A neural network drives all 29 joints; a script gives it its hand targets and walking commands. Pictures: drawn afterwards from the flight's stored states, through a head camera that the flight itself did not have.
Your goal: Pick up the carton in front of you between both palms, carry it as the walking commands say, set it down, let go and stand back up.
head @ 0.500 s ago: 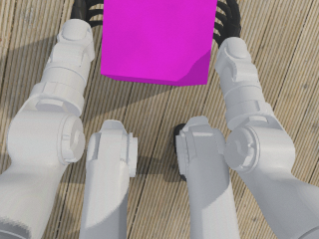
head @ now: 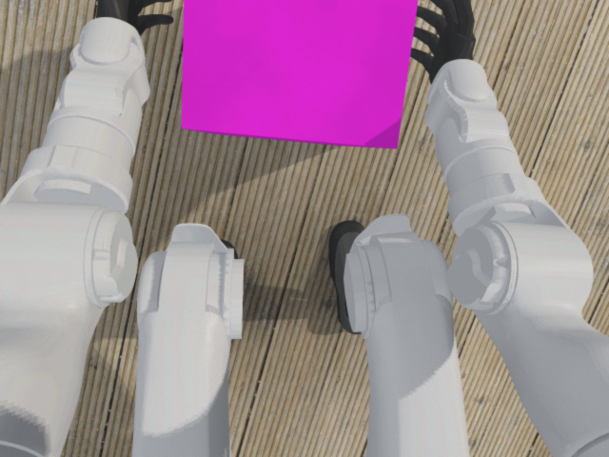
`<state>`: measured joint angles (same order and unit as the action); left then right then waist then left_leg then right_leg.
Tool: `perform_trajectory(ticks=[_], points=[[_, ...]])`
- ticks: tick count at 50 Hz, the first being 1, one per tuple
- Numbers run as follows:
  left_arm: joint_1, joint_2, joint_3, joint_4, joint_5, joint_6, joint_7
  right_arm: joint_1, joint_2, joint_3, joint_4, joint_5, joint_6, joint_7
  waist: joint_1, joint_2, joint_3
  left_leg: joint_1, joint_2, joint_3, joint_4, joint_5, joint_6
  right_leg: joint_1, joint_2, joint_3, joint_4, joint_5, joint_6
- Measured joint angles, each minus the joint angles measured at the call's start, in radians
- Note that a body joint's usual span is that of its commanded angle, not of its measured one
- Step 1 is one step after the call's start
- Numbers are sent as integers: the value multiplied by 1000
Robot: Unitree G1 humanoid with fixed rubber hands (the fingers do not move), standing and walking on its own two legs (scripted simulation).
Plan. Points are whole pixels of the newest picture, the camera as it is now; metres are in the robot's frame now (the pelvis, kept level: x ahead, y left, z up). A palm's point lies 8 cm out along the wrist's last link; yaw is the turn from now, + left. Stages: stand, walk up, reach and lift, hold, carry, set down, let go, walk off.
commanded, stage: set down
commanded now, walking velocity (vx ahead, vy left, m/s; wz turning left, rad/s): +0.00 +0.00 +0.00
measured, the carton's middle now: (290, 56) +0.51 -0.01 -0.25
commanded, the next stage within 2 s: let go in 1.20 s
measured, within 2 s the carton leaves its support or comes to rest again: neither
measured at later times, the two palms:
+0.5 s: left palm out of the picture +0.54 +0.18 -0.07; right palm (536, 30) +0.50 -0.20 -0.07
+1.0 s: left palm out of the picture +0.54 +0.19 +0.08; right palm out of the picture +0.50 -0.21 +0.08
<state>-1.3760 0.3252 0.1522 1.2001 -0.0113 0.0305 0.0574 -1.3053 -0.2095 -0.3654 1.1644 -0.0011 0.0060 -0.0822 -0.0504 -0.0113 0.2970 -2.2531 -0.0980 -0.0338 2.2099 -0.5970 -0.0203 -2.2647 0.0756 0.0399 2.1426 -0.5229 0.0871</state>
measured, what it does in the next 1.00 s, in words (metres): rises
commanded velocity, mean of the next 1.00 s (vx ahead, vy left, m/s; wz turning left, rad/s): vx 0.00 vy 0.00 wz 0.00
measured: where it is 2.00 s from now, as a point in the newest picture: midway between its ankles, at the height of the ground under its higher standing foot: (285, 306)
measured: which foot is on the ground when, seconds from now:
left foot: down 0.00-1.00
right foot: down 0.00-1.00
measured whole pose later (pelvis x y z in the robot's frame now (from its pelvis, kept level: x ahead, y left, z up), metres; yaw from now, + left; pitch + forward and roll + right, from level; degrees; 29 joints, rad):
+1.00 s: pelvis +0.03 -0.01 +0.18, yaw +0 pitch +47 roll -1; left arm -1.03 0.32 0.21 0.84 -0.03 0.13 -0.02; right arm -0.91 -0.16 -0.28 0.70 0.07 0.13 -0.09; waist -0.06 0.01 -0.10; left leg -1.86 -0.05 -0.04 1.54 -0.49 -0.01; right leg -1.88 0.04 0.03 1.49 -0.43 0.03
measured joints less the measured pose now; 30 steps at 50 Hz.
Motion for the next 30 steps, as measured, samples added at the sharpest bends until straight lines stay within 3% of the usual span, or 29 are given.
perform_trajectory(ticks=[7, 12, 19, 30], points=[[53, 85, -128, -67, -170, -30, 9, 50, -94, 168, -47, 198, -39, -16, 1, 1, 23, -11, 23, 8, 12, -10, 9, -14, -28, -16, 15, -8, -22], [94, 88, -147, -175, -202, -20, 20, 106, -96, 215, -164, 262, -26, -34, 3, -5, -6, -16, 32, 6, 17, -18, 7, -25, -29, -24, 21, -10, -32], [186, 54, -83, -319, -149, 55, 22, 219, -33, 191, -359, 218, 52, -67, 2, 6, -98, 48, 37, 5, -55, -27, 6, 34, -30, -23, -45, -19, -42], [215, 14, 19, -229, -59, 57, -24, 268, 22, 113, -340, 108, 76, -46, -3, 20, -297, 133, 45, 2, -283, 13, 8, 119, -28, -16, -268, 15, -48]])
